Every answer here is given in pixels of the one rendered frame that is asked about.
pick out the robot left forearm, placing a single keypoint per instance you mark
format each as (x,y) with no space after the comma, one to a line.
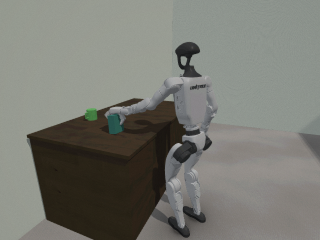
(139,107)

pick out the right robot thigh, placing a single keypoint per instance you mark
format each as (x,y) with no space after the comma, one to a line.
(189,173)

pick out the table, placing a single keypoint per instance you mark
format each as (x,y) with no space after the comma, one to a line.
(105,186)

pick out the robot left upper arm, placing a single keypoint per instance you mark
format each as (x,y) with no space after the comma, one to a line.
(170,86)

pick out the robot right upper arm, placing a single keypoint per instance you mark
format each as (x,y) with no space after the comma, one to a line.
(212,105)

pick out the sponge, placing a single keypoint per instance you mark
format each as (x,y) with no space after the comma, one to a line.
(114,124)

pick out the robot right forearm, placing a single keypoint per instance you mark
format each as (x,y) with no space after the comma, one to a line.
(207,120)

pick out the robot right hand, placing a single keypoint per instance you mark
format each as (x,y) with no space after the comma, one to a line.
(206,133)

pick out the robot right shin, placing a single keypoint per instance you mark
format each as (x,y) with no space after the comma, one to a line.
(193,190)

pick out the robot left hand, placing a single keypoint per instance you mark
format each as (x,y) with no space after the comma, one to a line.
(116,110)

